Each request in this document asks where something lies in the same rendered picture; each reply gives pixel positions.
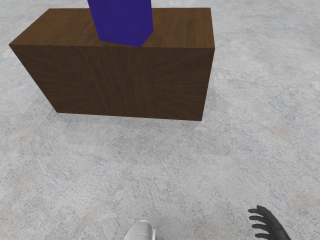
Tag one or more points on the robot right hand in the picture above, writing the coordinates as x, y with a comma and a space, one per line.
273, 227

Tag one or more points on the robot left shin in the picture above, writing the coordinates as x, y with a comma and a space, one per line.
144, 221

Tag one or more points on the left robot thigh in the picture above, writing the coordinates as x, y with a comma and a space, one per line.
141, 231

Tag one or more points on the pedestal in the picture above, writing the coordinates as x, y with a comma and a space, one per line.
166, 78

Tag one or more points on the carton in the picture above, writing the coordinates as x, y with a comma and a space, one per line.
126, 22

